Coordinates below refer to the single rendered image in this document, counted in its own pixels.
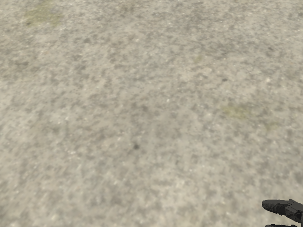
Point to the robot right hand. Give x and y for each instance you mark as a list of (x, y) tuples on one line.
[(291, 209)]

